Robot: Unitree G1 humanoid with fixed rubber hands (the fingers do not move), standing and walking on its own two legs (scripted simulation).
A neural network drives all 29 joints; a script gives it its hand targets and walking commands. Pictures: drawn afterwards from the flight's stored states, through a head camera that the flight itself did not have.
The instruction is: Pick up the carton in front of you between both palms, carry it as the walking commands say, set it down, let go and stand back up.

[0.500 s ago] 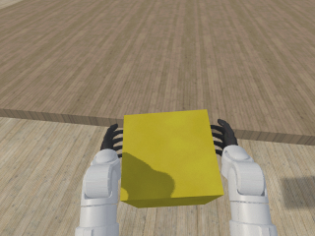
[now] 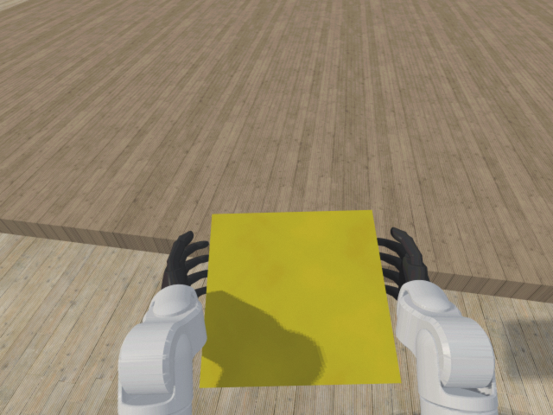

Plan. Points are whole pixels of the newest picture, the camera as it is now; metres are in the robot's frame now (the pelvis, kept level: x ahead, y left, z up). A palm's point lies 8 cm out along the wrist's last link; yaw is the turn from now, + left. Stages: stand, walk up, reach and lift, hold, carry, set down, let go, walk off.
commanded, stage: carry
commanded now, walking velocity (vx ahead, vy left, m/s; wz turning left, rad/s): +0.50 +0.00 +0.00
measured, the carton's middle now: (292, 307) +0.28 +0.01 +0.01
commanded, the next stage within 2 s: none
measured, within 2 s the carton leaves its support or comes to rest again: neither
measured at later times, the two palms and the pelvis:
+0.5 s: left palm (238, 123) +0.58 +0.11 +0.14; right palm (387, 125) +0.59 -0.17 +0.13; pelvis +0.31 -0.04 +0.00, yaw +2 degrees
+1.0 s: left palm (252, 43) +1.01 +0.12 +0.14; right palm (356, 41) +0.98 -0.16 +0.15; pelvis +0.63 +0.01 +0.00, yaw -1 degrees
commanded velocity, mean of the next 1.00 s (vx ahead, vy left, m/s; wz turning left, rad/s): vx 0.50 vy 0.00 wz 0.00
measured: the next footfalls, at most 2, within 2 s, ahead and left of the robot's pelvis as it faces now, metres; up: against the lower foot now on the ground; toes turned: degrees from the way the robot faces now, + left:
right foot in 0.40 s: +0.39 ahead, -0.13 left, +0.00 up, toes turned -12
left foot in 0.86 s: +0.72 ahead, +0.07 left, +0.00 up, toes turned +6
